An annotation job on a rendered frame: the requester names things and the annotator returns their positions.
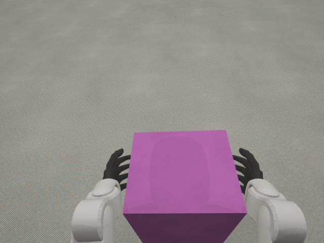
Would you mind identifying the robot left forearm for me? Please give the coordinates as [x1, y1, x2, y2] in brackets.
[70, 179, 123, 243]

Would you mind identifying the robot right forearm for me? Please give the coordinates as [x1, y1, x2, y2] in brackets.
[245, 179, 307, 243]

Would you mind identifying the robot right hand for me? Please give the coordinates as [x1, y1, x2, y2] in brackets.
[232, 148, 263, 195]

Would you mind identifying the robot left hand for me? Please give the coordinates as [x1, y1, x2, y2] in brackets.
[103, 149, 131, 191]

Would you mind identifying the carton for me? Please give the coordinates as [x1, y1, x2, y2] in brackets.
[123, 130, 247, 243]

